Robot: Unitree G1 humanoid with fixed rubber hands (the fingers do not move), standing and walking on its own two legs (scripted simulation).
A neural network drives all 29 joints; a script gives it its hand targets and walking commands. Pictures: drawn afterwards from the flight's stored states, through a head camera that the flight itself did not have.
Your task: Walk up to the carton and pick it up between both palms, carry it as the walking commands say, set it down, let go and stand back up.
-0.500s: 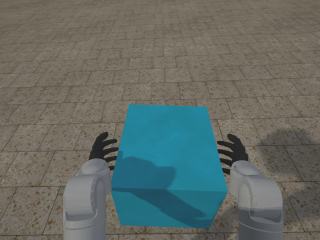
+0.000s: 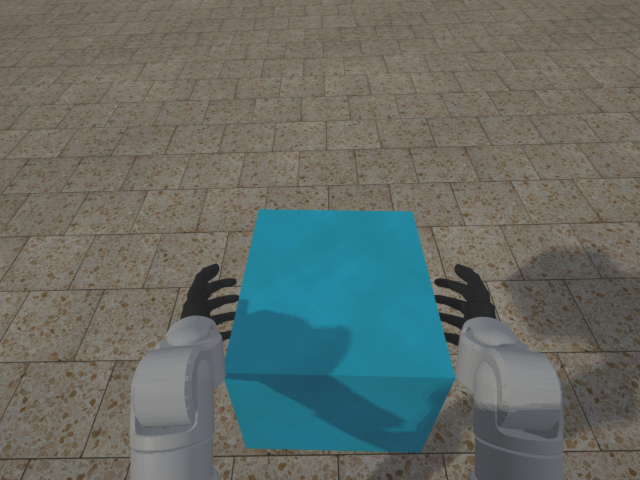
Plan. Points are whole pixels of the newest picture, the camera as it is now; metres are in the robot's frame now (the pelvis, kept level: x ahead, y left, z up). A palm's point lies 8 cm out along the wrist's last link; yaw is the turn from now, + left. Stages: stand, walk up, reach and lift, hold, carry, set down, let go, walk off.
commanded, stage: carry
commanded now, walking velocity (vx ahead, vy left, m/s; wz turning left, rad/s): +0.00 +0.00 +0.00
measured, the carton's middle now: (334, 322) +0.33 +0.00 -0.01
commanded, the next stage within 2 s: none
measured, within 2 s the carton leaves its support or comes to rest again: neither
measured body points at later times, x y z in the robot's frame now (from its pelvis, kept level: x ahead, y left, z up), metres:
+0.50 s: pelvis -0.01 +0.00 +0.00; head -0.03 +0.00 +0.45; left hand +0.26 +0.16 +0.08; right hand +0.26 -0.15 +0.08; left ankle +0.05 +0.12 -0.73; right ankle -0.03 -0.06 -0.73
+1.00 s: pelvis -0.02 +0.01 +0.00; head -0.04 +0.00 +0.45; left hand +0.25 +0.16 +0.09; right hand +0.26 -0.15 +0.08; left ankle +0.05 +0.12 -0.73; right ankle -0.03 -0.06 -0.73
